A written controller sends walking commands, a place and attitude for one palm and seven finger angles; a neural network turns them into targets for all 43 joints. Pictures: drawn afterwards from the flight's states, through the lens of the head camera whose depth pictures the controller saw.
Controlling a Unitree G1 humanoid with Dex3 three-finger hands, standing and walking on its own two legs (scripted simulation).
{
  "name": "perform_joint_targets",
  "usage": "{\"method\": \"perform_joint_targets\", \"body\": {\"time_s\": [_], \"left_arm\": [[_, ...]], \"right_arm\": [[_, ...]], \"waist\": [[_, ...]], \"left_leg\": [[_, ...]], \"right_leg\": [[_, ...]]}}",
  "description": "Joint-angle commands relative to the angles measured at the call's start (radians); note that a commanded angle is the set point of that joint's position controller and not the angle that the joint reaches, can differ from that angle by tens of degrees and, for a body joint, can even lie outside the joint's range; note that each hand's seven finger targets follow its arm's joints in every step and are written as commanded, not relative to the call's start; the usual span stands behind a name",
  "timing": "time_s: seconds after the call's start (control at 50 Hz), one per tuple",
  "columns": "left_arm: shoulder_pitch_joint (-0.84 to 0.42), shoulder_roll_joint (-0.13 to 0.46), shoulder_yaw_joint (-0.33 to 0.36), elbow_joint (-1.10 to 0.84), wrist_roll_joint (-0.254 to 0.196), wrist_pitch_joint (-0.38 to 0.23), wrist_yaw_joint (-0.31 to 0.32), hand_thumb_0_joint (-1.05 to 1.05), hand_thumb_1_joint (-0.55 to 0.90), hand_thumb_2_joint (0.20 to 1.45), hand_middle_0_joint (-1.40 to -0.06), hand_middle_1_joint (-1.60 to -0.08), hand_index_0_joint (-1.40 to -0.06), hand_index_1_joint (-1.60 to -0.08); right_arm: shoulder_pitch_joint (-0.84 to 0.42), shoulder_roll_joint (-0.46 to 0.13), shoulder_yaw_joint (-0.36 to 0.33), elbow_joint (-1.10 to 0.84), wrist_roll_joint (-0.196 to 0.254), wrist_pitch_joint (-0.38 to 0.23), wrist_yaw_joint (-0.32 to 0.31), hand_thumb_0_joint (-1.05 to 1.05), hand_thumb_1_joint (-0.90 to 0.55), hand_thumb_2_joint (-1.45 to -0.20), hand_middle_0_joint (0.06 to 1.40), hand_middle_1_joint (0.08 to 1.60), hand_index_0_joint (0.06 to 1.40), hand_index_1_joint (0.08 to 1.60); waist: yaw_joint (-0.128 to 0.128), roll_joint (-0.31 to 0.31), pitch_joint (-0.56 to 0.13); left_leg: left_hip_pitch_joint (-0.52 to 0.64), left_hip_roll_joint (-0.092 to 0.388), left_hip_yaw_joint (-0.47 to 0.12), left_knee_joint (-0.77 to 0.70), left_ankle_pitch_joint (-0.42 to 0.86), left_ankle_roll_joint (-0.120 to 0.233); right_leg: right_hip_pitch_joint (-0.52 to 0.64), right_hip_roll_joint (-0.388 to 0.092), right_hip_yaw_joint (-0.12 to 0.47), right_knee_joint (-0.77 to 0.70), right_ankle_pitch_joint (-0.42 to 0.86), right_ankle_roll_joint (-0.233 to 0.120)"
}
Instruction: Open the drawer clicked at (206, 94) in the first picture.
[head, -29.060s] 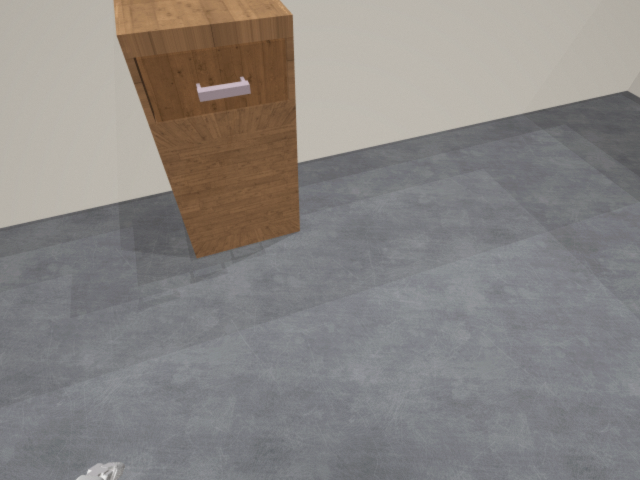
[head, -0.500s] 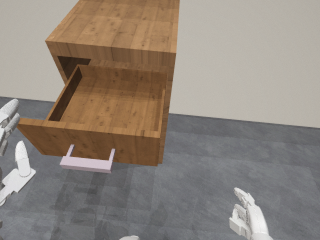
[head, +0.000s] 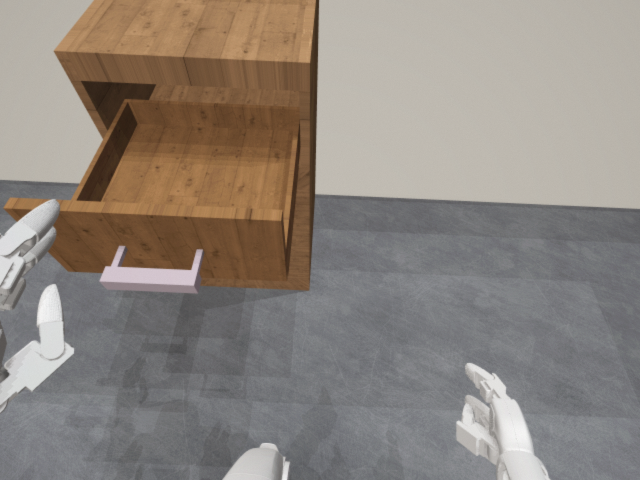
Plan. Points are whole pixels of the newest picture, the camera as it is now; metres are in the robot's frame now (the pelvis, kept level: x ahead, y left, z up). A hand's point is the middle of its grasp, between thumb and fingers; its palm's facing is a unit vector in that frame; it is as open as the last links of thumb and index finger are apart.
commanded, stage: step back with the hand held close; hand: left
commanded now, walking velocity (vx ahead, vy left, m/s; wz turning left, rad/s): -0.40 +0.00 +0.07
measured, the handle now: (156, 266) +0.40 +0.29 -0.06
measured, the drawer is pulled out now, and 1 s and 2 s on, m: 0.30 0.30 0.30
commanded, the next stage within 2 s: stop stepping back and stand still in 0.10 s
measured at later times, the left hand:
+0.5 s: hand out of the picture +0.06 +0.20 +0.16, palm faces +0.40 -0.78 -0.48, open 7.4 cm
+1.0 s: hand out of the picture +0.03 +0.21 +0.16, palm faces +0.46 -0.78 -0.42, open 7.4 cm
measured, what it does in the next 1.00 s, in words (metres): walks backwards: left foot, then left foot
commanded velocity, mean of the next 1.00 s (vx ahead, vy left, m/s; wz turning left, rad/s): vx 0.05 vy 0.03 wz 0.01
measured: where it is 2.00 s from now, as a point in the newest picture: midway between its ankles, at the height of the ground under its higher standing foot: outside the picture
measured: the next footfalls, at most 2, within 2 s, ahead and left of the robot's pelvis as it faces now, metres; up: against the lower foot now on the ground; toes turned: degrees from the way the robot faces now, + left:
left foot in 0.14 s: -0.02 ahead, +0.11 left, +0.00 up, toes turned +5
left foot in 0.62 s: -0.11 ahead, +0.08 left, +0.00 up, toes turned +8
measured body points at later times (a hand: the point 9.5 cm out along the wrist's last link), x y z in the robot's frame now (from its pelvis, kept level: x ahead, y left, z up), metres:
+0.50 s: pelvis -0.11 -0.04 +0.00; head -0.09 -0.05 +0.45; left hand +0.04 +0.24 +0.19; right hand +0.06 -0.26 -0.09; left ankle -0.14 +0.09 -0.69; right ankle -0.07 -0.11 -0.74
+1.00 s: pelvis -0.13 -0.04 +0.00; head -0.13 -0.03 +0.45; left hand +0.00 +0.25 +0.18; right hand +0.05 -0.25 -0.08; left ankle -0.15 +0.07 -0.74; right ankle -0.07 -0.11 -0.74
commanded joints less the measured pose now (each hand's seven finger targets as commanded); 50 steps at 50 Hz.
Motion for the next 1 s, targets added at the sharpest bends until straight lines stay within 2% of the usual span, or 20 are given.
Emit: {"method": "perform_joint_targets", "body": {"time_s": [0.0, 0.08, 0.12, 0.16, 0.24, 0.3, 0.34, 0.36, 0.38, 0.44, 0.54, 0.6, 0.66, 0.7, 0.74, 0.78, 0.88, 0.92, 0.96, 0.98], "left_arm": [[0.051, 0.102, 0.141, -0.076, 0.025, -0.030, 0.069, 0.000, 0.900, 0.900, -0.200, -0.300, -0.200, -0.300], [0.011, 0.099, 0.100, -0.186, 0.029, -0.021, 0.081, 0.000, 0.900, 0.900, -0.200, -0.300, -0.200, -0.300], [-0.007, 0.132, 0.100, -0.253, 0.030, -0.028, 0.083, 0.000, 0.900, 0.900, -0.200, -0.300, -0.200, -0.300], [0.044, 0.132, 0.124, -0.280, 0.019, -0.056, 0.073, 0.000, 0.900, 0.900, -0.200, -0.300, -0.200, -0.300], [0.099, 0.120, 0.148, -0.316, 0.016, -0.023, 0.080, 0.000, 0.900, 0.900, -0.200, -0.300, -0.200, -0.300], [0.086, 0.118, 0.162, -0.217, 0.004, -0.008, 0.085, 0.000, 0.900, 0.900, -0.200, -0.300, -0.200, -0.300], [0.028, 0.121, 0.151, -0.144, -0.001, 0.001, 0.082, 0.000, 0.900, 0.900, -0.200, -0.300, -0.200, -0.300], [0.026, 0.107, 0.136, -0.104, -0.005, 0.013, 0.085, 0.000, 0.900, 0.900, -0.200, -0.300, -0.200, -0.300], [0.004, 0.098, 0.117, -0.082, 0.003, 0.015, 0.085, 0.000, 0.900, 0.900, -0.200, -0.300, -0.200, -0.300], [-0.049, 0.083, 0.083, -0.047, 0.019, 0.009, 0.079, 0.000, 0.900, 0.900, -0.200, -0.300, -0.200, -0.300], [-0.032, 0.091, 0.066, -0.128, 0.052, -0.001, 0.096, 0.000, 0.900, 0.900, -0.200, -0.300, -0.200, -0.300], [-0.046, 0.115, 0.081, -0.224, 0.049, -0.035, 0.096, 0.000, 0.900, 0.900, -0.200, -0.300, -0.200, -0.300], [0.003, 0.107, 0.105, -0.147, 0.038, -0.016, 0.094, 0.000, 0.900, 0.900, -0.200, -0.300, -0.200, -0.300], [-0.024, 0.107, 0.110, -0.081, 0.038, -0.023, 0.093, 0.000, 0.900, 0.900, -0.200, -0.300, -0.200, -0.300], [-0.072, 0.103, 0.096, -0.052, 0.034, -0.033, 0.084, 0.000, 0.900, 0.900, -0.200, -0.300, -0.200, -0.300], [-0.073, 0.092, 0.088, -0.032, 0.036, -0.043, 0.084, 0.000, 0.900, 0.900, -0.200, -0.300, -0.200, -0.300], [-0.062, 0.075, 0.056, -0.107, 0.040, -0.041, 0.089, 0.000, 0.900, 0.900, -0.200, -0.300, -0.200, -0.300], [-0.078, 0.097, 0.071, -0.141, 0.042, -0.042, 0.093, 0.000, 0.900, 0.900, -0.200, -0.300, -0.200, -0.300], [-0.094, 0.071, 0.061, -0.103, 0.054, -0.029, 0.096, 0.000, 0.900, 0.900, -0.200, -0.300, -0.200, -0.300], [-0.216, -0.093, -0.274, 0.736, 0.135, 0.143, -0.048, 0.000, 0.900, 0.900, -0.200, -0.300, -0.200, -0.300]], "right_arm": [[-0.124, -0.046, -0.007, -0.170, -0.018, -0.003, -0.055, 0.000, -0.900, -0.900, 0.200, 0.300, 0.200, 0.300], [-0.061, -0.095, -0.031, -0.156, -0.022, 0.016, -0.070, 0.000, -0.900, -0.900, 0.200, 0.300, 0.200, 0.300], [-0.048, -0.121, -0.076, -0.167, -0.005, 0.006, -0.063, 0.000, -0.900, -0.900, 0.200, 0.300, 0.200, 0.300], [-0.023, -0.112, -0.084, -0.169, -0.014, -0.051, -0.030, 0.000, -0.900, -0.900, 0.200, 0.300, 0.200, 0.300], [-0.006, -0.110, -0.069, -0.160, -0.016, -0.076, -0.010, 0.000, -0.900, -0.900, 0.200, 0.300, 0.200, 0.300], [-0.025, -0.123, -0.049, -0.172, 0.002, -0.067, -0.016, 0.000, -0.900, -0.900, 0.200, 0.300, 0.200, 0.300], [-0.025, -0.123, -0.046, -0.177, 0.000, -0.054, -0.023, 0.000, -0.900, -0.900, 0.200, 0.300, 0.200, 0.300], [0.007, -0.126, -0.064, -0.157, 0.009, -0.040, -0.027, 0.000, -0.900, -0.900, 0.200, 0.300, 0.200, 0.300], [-0.004, -0.128, -0.065, -0.143, -0.004, -0.028, -0.030, 0.000, -0.900, -0.900, 0.200, 0.300, 0.200, 0.300], [-0.029, -0.111, -0.038, -0.137, -0.022, -0.019, -0.035, 0.000, -0.900, -0.900, 0.200, 0.300, 0.200, 0.300], [0.012, -0.120, -0.030, -0.138, -0.038, -0.056, -0.045, 0.000, -0.900, -0.900, 0.200, 0.300, 0.200, 0.300], [0.023, -0.168, -0.057, -0.170, -0.038, -0.077, -0.039, 0.000, -0.900, -0.900, 0.200, 0.300, 0.200, 0.300], [0.003, -0.133, -0.042, -0.156, -0.016, -0.063, -0.035, 0.000, -0.900, -0.900, 0.200, 0.300, 0.200, 0.300], [0.011, -0.145, -0.049, -0.140, -0.015, -0.066, -0.038, 0.000, -0.900, -0.900, 0.200, 0.300, 0.200, 0.300], [0.015, -0.144, -0.058, -0.138, -0.013, -0.063, -0.037, 0.000, -0.900, -0.900, 0.200, 0.300, 0.200, 0.300], [0.048, -0.135, -0.063, -0.116, -0.019, -0.053, -0.030, 0.000, -0.900, -0.900, 0.200, 0.300, 0.200, 0.300], [0.027, -0.132, -0.033, -0.133, -0.036, -0.052, -0.033, 0.000, -0.900, -0.900, 0.200, 0.300, 0.200, 0.300], [0.007, -0.142, -0.032, -0.144, -0.034, -0.053, -0.036, 0.000, -0.900, -0.900, 0.200, 0.300, 0.200, 0.300], [0.000, -0.127, -0.021, -0.144, -0.027, -0.054, -0.037, 0.000, -0.900, -0.900, 0.200, 0.300, 0.200, 0.300], [0.015, -0.262, -0.092, 0.129, -0.057, -0.088, 0.055, 0.000, -0.900, -0.900, 0.200, 0.300, 0.200, 0.300]], "waist": [[-0.026, -0.112, -0.174], [-0.047, -0.057, -0.228], [-0.023, 0.131, -0.271], [-0.010, 0.244, -0.309], [-0.020, 0.233, -0.274], [-0.018, 0.114, -0.146], [-0.039, -0.105, -0.087], [-0.040, -0.207, -0.100], [-0.040, -0.202, -0.080], [-0.054, -0.135, -0.082], [-0.037, -0.073, -0.123], [-0.017, 0.231, -0.127], [-0.025, 0.222, -0.062], [-0.029, 0.061, -0.003], [-0.042, -0.136, -0.018], [-0.043, -0.160, -0.059], [-0.040, 0.021, -0.077], [-0.026, 0.151, -0.050], [-0.028, 0.146, -0.011], [-0.064, 0.094, 0.054]], "left_leg": [[-0.015, -0.001, 0.018, 0.121, -0.195, -0.014], [0.201, 0.019, 0.056, -0.477, 0.221, -0.009], [0.477, 0.239, -0.081, -0.452, 0.939, 0.053], [0.575, 0.329, -0.157, -0.399, 1.205, 0.113], [0.491, 0.261, -0.086, -0.390, 0.900, 0.103], [0.178, 0.204, -0.054, -0.416, 0.235, 0.073], [0.152, 0.043, 0.014, -0.232, -0.107, 0.015], [0.206, -0.008, 0.022, -0.001, -0.094, 0.003], [0.191, -0.008, 0.002, 0.149, -0.065, 0.006], [0.193, 0.012, 0.020, 0.072, -0.028, 0.013], [0.326, -0.004, 0.096, -0.453, -0.049, 0.069], [0.318, 0.195, -0.145, -0.597, 0.015, 0.136], [0.089, 0.189, -0.125, -0.595, -0.201, 0.122], [0.051, 0.124, -0.073, -0.479, -0.136, 0.101], [0.099, 0.011, 0.016, -0.262, -0.121, 0.060], [0.173, -0.005, 0.041, -0.100, -0.091, 0.053], [0.326, 0.058, -0.018, -0.482, -0.021, 0.081], [0.219, 0.172, -0.169, -0.603, -0.166, 0.110], [0.087, 0.183, -0.166, -0.627, -0.191, 0.106], [0.070, 0.136, -0.151, -0.411, 0.190, 0.088]], "right_leg": [[0.133, -0.322, 0.114, -0.031, 1.049, -0.113], [0.213, -0.224, 0.056, 0.088, 0.956, -0.021], [-0.024, -0.109, 0.016, 0.189, 0.344, 0.043], [-0.193, -0.050, 0.030, 0.283, -0.136, 0.026], [-0.123, -0.048, 0.002, 0.218, -0.071, 0.040], [0.118, -0.077, -0.006, -0.021, 0.062, 0.053], [-0.020, -0.221, 0.236, -0.231, -0.117, -0.010], [-0.155, -0.336, 0.405, -0.352, -0.378, -0.066], [-0.207, -0.367, 0.420, -0.370, -0.381, -0.086], [-0.209, -0.299, 0.228, -0.314, -0.305, -0.067], [-0.069, -0.243, 0.178, -0.248, -0.293, -0.039], [-0.015, -0.064, 0.030, 0.106, -0.057, 0.024], [0.068, -0.053, 0.000, 0.129, -0.071, 0.033], [0.083, -0.072, 0.081, -0.011, -0.074, 0.026], [-0.007, -0.211, 0.330, -0.224, -0.308, -0.023], [-0.074, -0.313, 0.426, -0.331, -0.408, -0.059], [-0.091, -0.165, 0.163, -0.142, -0.213, -0.015], [-0.046, -0.078, 0.094, -0.014, -0.126, 0.029], [0.056, -0.052, 0.055, 0.043, 0.000, 0.035], [-0.104, -0.085, 0.030, 0.175, 0.201, 0.019]]}}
